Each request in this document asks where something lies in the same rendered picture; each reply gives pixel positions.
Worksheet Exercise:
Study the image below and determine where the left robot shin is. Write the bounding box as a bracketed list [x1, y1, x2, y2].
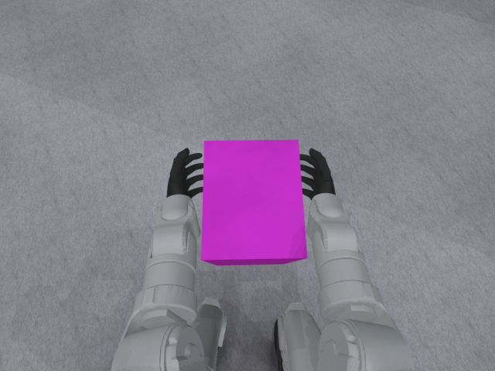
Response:
[202, 297, 221, 309]

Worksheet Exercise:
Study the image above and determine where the robot left thigh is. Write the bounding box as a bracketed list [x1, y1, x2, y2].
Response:
[189, 304, 228, 371]

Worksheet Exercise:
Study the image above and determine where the robot right hand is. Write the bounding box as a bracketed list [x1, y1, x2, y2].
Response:
[299, 148, 336, 200]

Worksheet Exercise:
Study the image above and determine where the left robot forearm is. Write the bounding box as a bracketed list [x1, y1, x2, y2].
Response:
[111, 194, 200, 368]

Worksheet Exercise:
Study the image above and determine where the right robot forearm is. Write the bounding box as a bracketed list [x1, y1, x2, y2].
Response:
[306, 193, 414, 365]

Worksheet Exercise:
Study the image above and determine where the right robot upper arm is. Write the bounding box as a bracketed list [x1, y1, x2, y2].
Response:
[317, 318, 414, 371]

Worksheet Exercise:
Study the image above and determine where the left robot upper arm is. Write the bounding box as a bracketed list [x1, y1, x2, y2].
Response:
[111, 322, 207, 371]

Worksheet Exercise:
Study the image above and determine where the carton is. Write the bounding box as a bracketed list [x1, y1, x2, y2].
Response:
[201, 140, 308, 266]

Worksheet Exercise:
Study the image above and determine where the robot left hand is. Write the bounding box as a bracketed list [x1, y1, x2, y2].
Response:
[166, 148, 203, 198]

